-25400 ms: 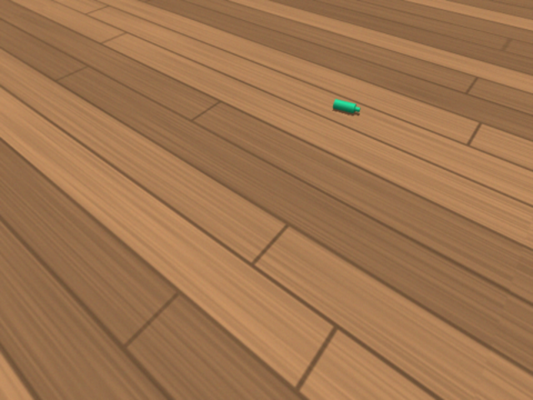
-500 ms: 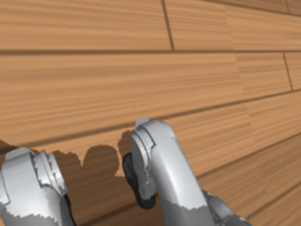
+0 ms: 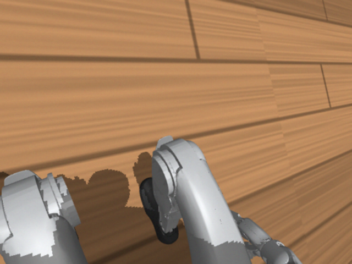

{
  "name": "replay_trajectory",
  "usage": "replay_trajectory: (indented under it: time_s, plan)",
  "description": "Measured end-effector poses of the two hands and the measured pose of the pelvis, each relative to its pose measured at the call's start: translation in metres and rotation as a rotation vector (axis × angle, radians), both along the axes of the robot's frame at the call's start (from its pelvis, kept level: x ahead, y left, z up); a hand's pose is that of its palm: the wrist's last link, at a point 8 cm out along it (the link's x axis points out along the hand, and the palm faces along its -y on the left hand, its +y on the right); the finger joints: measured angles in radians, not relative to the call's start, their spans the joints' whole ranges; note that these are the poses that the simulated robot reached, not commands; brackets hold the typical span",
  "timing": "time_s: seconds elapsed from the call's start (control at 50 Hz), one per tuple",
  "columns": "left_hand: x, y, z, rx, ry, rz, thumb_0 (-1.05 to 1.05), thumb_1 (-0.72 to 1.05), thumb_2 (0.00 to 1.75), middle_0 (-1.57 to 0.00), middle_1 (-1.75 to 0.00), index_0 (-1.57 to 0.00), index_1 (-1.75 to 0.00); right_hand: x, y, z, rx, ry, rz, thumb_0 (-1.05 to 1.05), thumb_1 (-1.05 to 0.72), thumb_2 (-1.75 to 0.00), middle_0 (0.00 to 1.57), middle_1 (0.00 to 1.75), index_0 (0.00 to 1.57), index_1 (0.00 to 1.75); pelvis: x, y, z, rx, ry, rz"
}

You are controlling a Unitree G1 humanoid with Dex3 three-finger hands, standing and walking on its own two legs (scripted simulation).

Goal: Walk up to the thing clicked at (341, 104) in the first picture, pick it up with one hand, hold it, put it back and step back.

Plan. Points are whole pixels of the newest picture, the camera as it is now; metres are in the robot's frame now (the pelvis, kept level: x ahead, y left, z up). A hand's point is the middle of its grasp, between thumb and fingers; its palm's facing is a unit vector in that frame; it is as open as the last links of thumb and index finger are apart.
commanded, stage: rest palm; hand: left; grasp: from above
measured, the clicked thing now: out of the picture +0.44 +0.38 -0.27
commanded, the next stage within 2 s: close in 0.30 s
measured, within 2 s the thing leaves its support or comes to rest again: neither
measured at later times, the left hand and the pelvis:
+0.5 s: hand out of the picture +0.42 +0.38 -0.24, palm faces -0.40 -0.19 -0.90, open 14.0 cm; pelvis +0.00 +0.00 +0.00, yaw -1 degrees
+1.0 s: hand out of the picture +0.41 +0.38 -0.25, palm faces -0.42 -0.19 -0.89, open 11.8 cm; pelvis +0.00 +0.00 +0.00, yaw -1 degrees
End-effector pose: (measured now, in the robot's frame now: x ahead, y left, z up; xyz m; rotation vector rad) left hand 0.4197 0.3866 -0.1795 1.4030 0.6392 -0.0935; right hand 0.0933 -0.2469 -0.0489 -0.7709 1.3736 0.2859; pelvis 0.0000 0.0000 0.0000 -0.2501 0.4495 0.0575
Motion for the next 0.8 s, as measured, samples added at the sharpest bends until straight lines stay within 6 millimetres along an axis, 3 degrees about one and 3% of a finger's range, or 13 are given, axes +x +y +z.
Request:
replay_trajectory:
  time_s: [0.44,0.8]
  plan:
    - [0.0051,-0.0064,-0.0079,0.01,-0.028,0.004,0.0,-0.52,0.99,-0.09,-0.98,-0.08,-1.0,-0.0075,0.0044,-0.0004,0.021,0.015,0.02,0.0,-0.9,-0.9,0.2,0.3,0.2,0.3,-0.0008,0.0009,-0.0032,-0.006,-0.013,-0.012]
    - [-0.0012,-0.0012,-0.0044,0.003,-0.001,0.002,0.0,-0.27,0.8,-0.24,-0.91,-0.25,-0.89,0.0005,0.0035,-0.0008,0.021,0.009,0.028,0.0,-0.89,-0.9,0.2,0.3,0.2,0.3,-0.0011,0.0012,-0.0007,-0.008,-0.013,-0.01]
